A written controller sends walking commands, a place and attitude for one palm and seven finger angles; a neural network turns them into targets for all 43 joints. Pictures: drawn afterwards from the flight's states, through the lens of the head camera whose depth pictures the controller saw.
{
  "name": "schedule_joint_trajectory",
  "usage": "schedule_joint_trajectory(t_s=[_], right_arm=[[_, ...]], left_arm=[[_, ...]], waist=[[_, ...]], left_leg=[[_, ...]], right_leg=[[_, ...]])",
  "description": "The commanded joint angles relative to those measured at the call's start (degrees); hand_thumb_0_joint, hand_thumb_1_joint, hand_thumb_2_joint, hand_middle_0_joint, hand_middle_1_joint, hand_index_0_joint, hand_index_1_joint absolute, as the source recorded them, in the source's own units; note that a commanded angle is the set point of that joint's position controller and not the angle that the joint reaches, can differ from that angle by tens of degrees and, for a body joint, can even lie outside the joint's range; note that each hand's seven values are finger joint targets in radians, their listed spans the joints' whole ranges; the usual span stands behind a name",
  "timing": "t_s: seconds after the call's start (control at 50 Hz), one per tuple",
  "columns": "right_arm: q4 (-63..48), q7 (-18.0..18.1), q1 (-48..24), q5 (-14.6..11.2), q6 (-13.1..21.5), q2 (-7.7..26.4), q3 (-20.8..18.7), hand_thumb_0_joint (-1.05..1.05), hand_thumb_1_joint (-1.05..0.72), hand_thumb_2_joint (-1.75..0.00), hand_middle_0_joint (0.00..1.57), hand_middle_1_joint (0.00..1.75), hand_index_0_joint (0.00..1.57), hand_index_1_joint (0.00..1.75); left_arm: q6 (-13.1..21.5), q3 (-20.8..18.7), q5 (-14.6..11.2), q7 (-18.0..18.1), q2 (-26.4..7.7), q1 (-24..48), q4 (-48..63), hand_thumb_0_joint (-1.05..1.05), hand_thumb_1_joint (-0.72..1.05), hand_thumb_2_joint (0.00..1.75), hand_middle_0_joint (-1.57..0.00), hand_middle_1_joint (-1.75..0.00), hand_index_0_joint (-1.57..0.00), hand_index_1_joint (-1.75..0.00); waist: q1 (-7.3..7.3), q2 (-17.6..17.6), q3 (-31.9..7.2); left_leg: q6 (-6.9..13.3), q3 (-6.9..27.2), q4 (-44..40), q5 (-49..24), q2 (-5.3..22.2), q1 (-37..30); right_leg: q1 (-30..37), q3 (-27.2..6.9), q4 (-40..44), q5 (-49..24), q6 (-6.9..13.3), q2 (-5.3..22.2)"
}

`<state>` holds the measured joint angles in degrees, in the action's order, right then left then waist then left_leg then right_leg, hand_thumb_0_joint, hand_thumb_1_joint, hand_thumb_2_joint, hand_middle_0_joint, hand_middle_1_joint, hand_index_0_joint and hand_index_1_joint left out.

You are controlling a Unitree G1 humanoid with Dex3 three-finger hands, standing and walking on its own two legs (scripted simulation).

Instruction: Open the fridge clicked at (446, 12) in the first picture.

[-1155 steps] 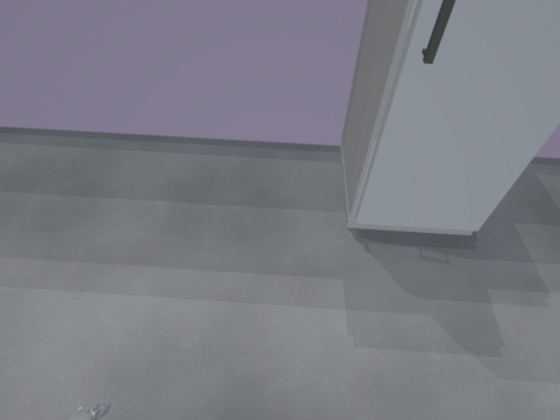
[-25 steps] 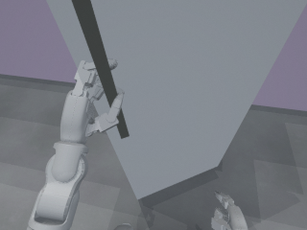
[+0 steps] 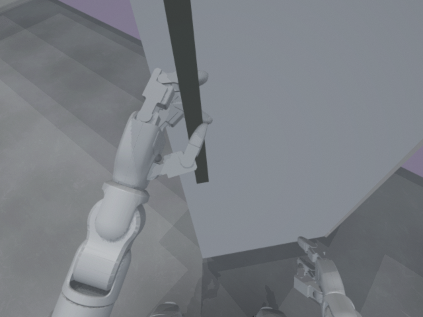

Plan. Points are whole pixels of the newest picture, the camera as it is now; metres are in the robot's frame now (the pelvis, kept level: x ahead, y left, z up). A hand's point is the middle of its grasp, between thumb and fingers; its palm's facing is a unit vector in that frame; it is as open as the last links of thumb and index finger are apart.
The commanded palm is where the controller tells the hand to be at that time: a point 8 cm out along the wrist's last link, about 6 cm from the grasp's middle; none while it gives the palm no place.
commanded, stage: walk backward, drawing the door open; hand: left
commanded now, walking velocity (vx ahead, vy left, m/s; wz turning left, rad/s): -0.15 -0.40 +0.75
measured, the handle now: (188, 81) +0.35 +0.04 +0.27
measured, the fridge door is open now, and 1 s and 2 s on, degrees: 49 82 80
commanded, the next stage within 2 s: stop walking and hold the door back in 0.80 s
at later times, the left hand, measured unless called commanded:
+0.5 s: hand (263, 264) +0.16 -0.04 +0.21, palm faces +0.23 -0.95 -0.23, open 7.9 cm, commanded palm +0.12 +0.00 +0.22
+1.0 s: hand out of the picture +0.06 -0.15 +0.21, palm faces +0.63 -0.75 -0.21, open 8.0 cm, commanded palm +0.04 -0.09 +0.19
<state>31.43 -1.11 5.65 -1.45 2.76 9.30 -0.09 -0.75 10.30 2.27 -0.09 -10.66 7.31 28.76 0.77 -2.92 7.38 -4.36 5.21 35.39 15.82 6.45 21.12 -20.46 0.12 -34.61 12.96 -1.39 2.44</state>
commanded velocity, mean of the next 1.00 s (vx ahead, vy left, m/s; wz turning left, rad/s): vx -0.12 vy -0.29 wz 0.64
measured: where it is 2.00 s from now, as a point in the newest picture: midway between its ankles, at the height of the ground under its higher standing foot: outside the picture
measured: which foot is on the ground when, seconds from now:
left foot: down 0.00-0.00, up 0.02-0.20, down 0.22-0.40, up 0.42-0.66, down 0.68-0.90, up 0.92-1.00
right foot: down 0.00-0.20, up 0.22-0.38, down 0.40-0.66, up 0.68-0.90, down 0.92-1.00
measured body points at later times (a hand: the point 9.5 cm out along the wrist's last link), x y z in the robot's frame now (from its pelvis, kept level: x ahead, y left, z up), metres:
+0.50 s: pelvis -0.06 -0.20 +0.01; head -0.01 -0.20 +0.45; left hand +0.15 +0.01 +0.22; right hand +0.20 -0.34 -0.09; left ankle -0.09 -0.04 -0.66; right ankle +0.00 -0.29 -0.72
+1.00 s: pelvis -0.07 -0.39 +0.00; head -0.03 -0.38 +0.45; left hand +0.03 -0.12 +0.22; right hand +0.23 -0.41 -0.09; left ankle -0.16 -0.25 -0.67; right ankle +0.07 -0.46 -0.72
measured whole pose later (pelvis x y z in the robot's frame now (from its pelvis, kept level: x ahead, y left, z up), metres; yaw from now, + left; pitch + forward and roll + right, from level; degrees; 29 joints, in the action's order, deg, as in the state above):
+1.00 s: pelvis -0.07 -0.39 +0.00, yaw +43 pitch -1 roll -1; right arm 34.8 1.3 5.1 -1.5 1.9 11.1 -0.5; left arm 2.2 5.2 0.0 2.8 -11.8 -4.8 32.5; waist -0.3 -3.0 5.5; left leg -1.3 3.1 61.1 28.9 4.4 30.4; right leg -20.6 4.2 -35.9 13.3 -1.8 4.5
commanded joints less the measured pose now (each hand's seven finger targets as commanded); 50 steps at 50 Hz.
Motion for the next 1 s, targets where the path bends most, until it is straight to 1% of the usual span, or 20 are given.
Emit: schedule_joint_trajectory(t_s=[0.0,0.06,0.14,0.16,0.18,0.2,0.26,0.32,0.36,0.38,0.46,0.6,0.62,0.64,0.66,0.72,0.78,0.84,0.88,0.98], right_arm=[[-8.32,0.81,-7.70,-0.72,2.97,4.12,-2.14,0.00,-0.90,-0.90,0.20,0.30,0.20,0.30],[-8.97,2.19,-8.81,0.12,2.58,3.72,-2.28,0.00,-0.90,-0.90,0.20,0.30,0.20,0.30],[-8.73,2.66,-5.42,0.72,2.40,4.55,-1.59,0.00,-0.90,-0.90,0.20,0.30,0.20,0.30],[-9.54,2.70,-4.61,0.84,2.59,6.25,-2.20,0.00,-0.90,-0.90,0.20,0.30,0.20,0.30],[-11.06,2.85,-6.20,1.51,2.54,10.07,-3.47,0.00,-0.90,-0.90,0.20,0.30,0.20,0.30],[-10.84,2.42,-6.32,2.26,2.43,11.06,-3.90,0.00,-0.90,-0.90,0.20,0.30,0.20,0.30],[-7.77,1.66,-10.05,1.29,2.72,9.66,-3.25,0.00,-0.90,-0.90,0.20,0.30,0.20,0.30],[-7.66,1.18,-8.03,0.47,2.95,8.70,-3.62,0.00,-0.90,-0.90,0.20,0.30,0.20,0.30],[-7.19,1.11,-5.82,-0.81,2.72,5.89,-3.46,0.00,-0.90,-0.90,0.20,0.30,0.20,0.30],[-7.61,1.17,-6.04,-0.87,2.89,4.65,-3.05,0.00,-0.90,-0.90,0.20,0.30,0.20,0.30],[-7.75,2.79,-7.44,0.51,3.24,3.65,-2.69,0.00,-0.90,-0.90,0.20,0.30,0.20,0.30],[-9.36,3.30,-3.36,1.06,2.23,5.01,-1.97,0.00,-0.90,-0.90,0.20,0.30,0.20,0.30],[-10.06,3.24,-2.10,0.59,2.21,6.51,-2.60,0.00,-0.90,-0.90,0.20,0.30,0.20,0.30],[-11.92,3.26,-3.34,1.06,2.73,9.87,-3.92,0.00,-0.90,-0.90,0.20,0.30,0.20,0.30],[-11.53,3.03,-4.49,2.24,2.94,10.93,-4.25,0.00,-0.90,-0.90,0.20,0.30,0.20,0.30],[-8.99,2.29,-7.93,1.92,3.37,9.99,-3.88,0.00,-0.90,-0.90,0.20,0.30,0.20,0.30],[-8.08,1.08,-6.88,0.58,3.72,9.82,-3.92,0.00,-0.90,-0.90,0.20,0.30,0.20,0.30],[-8.75,1.00,-6.96,-0.84,3.02,8.47,-3.60,0.00,-0.90,-0.90,0.20,0.30,0.20,0.30],[-8.64,1.30,-5.75,-1.08,2.80,4.74,-2.93,0.00,-0.90,-0.90,0.20,0.30,0.20,0.30],[-3.80,5.12,-6.01,0.73,1.55,6.85,-1.54,0.00,-0.90,-0.90,0.20,0.30,0.20,0.30]], left_arm=[[7.65,-5.29,-2.00,3.36,-1.97,12.98,23.05,0.00,0.90,0.90,-0.45,-1.40,-0.45,-1.40],[7.46,-3.80,-1.81,2.57,-0.33,10.71,22.71,0.00,0.90,0.90,-0.45,-1.40,-0.45,-1.40],[7.65,-0.97,-2.24,2.36,1.28,10.40,22.13,0.00,0.90,0.90,-0.45,-1.40,-0.45,-1.40],[7.75,0.16,-2.10,2.04,1.71,10.85,21.85,0.00,0.90,0.90,-0.45,-1.40,-0.45,-1.40],[7.83,1.43,-2.12,1.66,2.58,8.93,19.96,0.00,0.90,0.90,-0.45,-1.40,-0.45,-1.40],[8.06,-0.36,-0.61,1.54,1.39,7.99,16.57,0.00,0.90,0.90,-0.45,-1.40,-0.45,-1.40],[8.54,-3.44,-1.38,1.55,-0.22,8.09,20.38,0.00,0.90,0.90,-0.45,-1.40,-0.45,-1.40],[7.91,-3.50,-2.80,2.32,2.26,4.36,19.27,0.00,0.90,0.90,-0.45,-1.40,-0.45,-1.40],[7.84,-4.73,-2.31,3.17,-0.74,7.52,22.11,0.00,0.90,0.90,-0.45,-1.40,-0.45,-1.40],[7.06,-7.89,-2.20,3.99,-4.49,5.32,21.98,0.00,0.90,0.90,-0.45,-1.40,-0.45,-1.40],[7.66,-8.12,-2.33,3.51,-3.51,1.59,24.56,0.00,0.90,0.90,-0.45,-1.40,-0.45,-1.40],[7.52,-3.41,-2.51,2.65,-0.13,-0.29,23.23,0.00,0.90,0.90,-0.45,-1.40,-0.45,-1.40],[7.67,-2.25,-2.53,2.30,0.15,1.81,23.90,0.00,0.90,0.90,-0.45,-1.40,-0.45,-1.40],[8.28,-1.71,-2.60,1.80,0.48,2.44,24.09,0.00,0.90,0.90,-0.45,-1.40,-0.45,-1.40],[8.83,-3.12,-1.26,1.73,-0.66,0.37,20.86,0.00,0.90,0.90,-0.45,-1.40,-0.45,-1.40],[10.01,-7.02,-0.58,1.69,-3.14,0.32,23.82,0.00,0.90,0.90,-0.45,-1.40,-0.45,-1.40],[8.52,-4.74,-2.03,2.44,1.09,-3.26,21.48,0.00,0.90,0.90,-0.45,-1.40,-0.45,-1.40],[8.69,-5.57,-2.36,3.34,0.09,-2.16,21.80,0.00,0.90,0.90,-0.45,-1.40,-0.45,-1.40],[7.88,-9.96,-2.21,4.63,-5.94,-3.61,23.84,0.00,0.90,0.90,-0.45,-1.40,-0.45,-1.40],[5.61,-13.61,-3.47,7.11,-7.43,9.00,4.78,0.00,0.90,0.90,-0.45,-1.40,-0.45,-1.40]], waist=[[-1.11,17.12,-24.89],[-0.03,16.61,-20.03],[2.68,11.08,-20.62],[3.54,4.89,-20.31],[2.94,-8.98,-17.92],[2.52,-0.98,-19.28],[0.66,-4.21,-14.58],[-1.00,-5.38,-21.18],[-0.11,9.85,-24.49],[-0.70,20.11,-21.77],[-0.37,15.22,-18.96],[1.61,10.96,-20.23],[3.25,6.86,-21.09],[2.87,-7.63,-19.13],[1.73,-8.82,-17.98],[0.97,-4.05,-14.41],[-0.65,-8.17,-16.68],[-0.84,-3.79,-19.06],[-0.67,20.77,-19.30],[-0.93,14.50,-18.47]], left_leg=[[3.73,-6.97,25.71,19.22,-5.45,4.63],[3.02,-8.90,29.08,20.04,-2.68,4.63],[3.93,-10.12,-1.36,5.71,-2.39,-9.95],[7.43,1.38,-9.60,-7.30,5.98,-17.83],[14.69,26.69,-18.05,-26.96,23.29,-21.08],[19.01,35.49,-21.30,-23.42,28.97,-16.10],[14.77,17.98,-16.14,-14.29,19.58,-5.91],[8.60,5.93,-13.27,-9.28,10.68,-3.59],[3.84,-5.52,2.41,8.53,-1.87,-2.17],[2.08,-8.53,18.03,16.66,-6.68,5.13],[2.04,-9.26,38.61,19.76,-3.84,9.68],[3.93,-12.13,-2.95,6.17,-2.54,-7.94],[5.26,-6.25,-9.96,-7.11,1.98,-17.19],[11.24,16.78,-14.14,-33.65,16.81,-26.59],[17.13,29.06,-17.40,-46.46,27.12,-26.09],[17.13,22.14,-14.73,-34.19,23.48,-17.08],[9.37,3.96,-13.60,-20.22,12.54,-6.49],[7.16,0.87,-11.03,5.54,5.20,0.29],[2.77,-9.10,16.35,15.68,-6.02,3.24],[3.03,-4.46,38.61,12.84,-3.14,9.30]], right_leg=[[14.62,-3.10,12.86,-17.98,10.79,15.83],[12.52,-0.20,9.18,-24.14,13.87,15.63],[4.55,6.34,-1.87,-17.12,8.61,9.97],[-6.43,6.54,-10.46,-6.66,5.34,6.99],[-16.86,4.48,-24.74,13.56,0.82,0.03],[-13.83,-4.24,-34.24,12.77,-0.76,0.15],[-8.05,-8.44,-30.00,9.48,-0.84,1.94],[12.66,-0.96,-1.46,10.24,0.27,-2.38],[18.21,-1.49,18.00,0.99,4.10,4.39],[15.28,-10.60,18.87,-1.39,10.31,13.66],[14.77,-1.13,9.86,-29.58,14.35,15.52],[10.73,6.19,2.34,-23.99,9.76,10.29],[2.60,7.04,-6.16,-17.98,7.39,9.24],[-15.23,7.16,-17.16,2.27,2.32,1.92],[-19.50,0.22,-25.90,17.89,-0.68,-0.33],[-17.77,-8.34,-32.99,12.63,-0.92,1.84],[2.48,-2.40,-12.38,6.17,-0.39,-0.92],[17.14,4.49,6.75,2.89,-0.15,-2.92],[11.74,-7.06,19.05,3.36,7.56,12.10],[7.74,-9.85,14.79,-9.74,9.93,19.41]])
